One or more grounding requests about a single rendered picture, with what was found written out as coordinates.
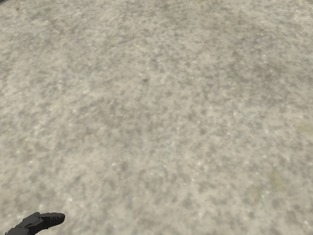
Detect robot left hand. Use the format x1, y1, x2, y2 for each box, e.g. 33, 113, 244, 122
5, 211, 66, 235

